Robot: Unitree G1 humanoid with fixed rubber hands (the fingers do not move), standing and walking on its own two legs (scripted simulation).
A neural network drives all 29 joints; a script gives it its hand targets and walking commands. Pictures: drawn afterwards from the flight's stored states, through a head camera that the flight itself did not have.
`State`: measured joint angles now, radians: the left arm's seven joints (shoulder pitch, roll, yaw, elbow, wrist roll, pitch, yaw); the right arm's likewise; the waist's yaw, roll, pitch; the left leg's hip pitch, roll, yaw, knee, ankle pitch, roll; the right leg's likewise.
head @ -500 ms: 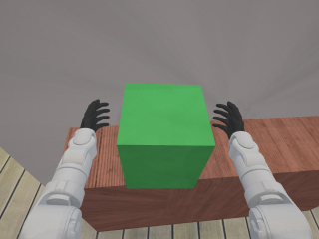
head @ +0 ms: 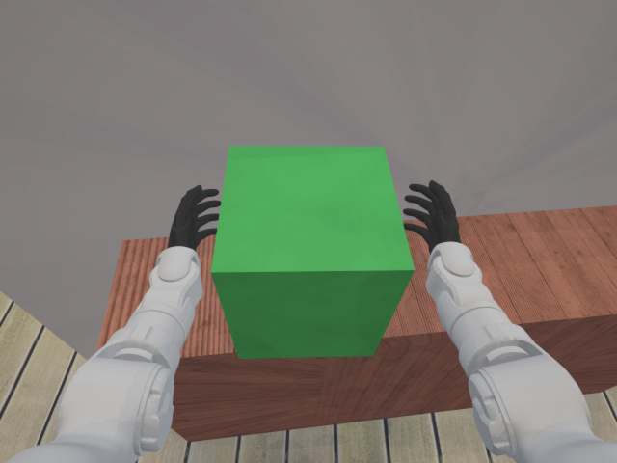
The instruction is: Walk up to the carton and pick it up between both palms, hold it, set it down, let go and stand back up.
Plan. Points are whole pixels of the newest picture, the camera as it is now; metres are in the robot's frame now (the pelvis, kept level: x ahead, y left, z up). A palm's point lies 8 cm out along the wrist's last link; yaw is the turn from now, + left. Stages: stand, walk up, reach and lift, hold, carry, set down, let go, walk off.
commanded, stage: reach and lift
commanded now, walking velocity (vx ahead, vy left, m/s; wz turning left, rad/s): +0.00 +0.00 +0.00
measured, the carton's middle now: (306, 258) +0.40 +0.01 +0.02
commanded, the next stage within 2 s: none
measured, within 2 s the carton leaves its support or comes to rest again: leaves its support in 1.48 s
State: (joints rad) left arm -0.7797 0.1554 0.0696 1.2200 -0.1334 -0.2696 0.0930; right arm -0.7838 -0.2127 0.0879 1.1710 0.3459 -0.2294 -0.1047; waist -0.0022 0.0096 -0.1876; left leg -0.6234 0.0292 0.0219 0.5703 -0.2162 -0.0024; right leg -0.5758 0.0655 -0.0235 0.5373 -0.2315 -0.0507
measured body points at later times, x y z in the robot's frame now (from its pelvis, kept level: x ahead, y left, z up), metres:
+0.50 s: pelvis +0.00 +0.00 +0.01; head +0.05 +0.00 +0.46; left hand +0.42 +0.15 +0.06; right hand +0.41 -0.16 +0.05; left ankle +0.02 +0.12 -0.73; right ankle +0.01 -0.09 -0.73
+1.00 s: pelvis +0.02 +0.00 +0.02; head +0.05 +0.02 +0.47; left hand +0.40 +0.15 +0.06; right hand +0.39 -0.15 +0.05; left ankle +0.02 +0.12 -0.73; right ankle +0.01 -0.09 -0.73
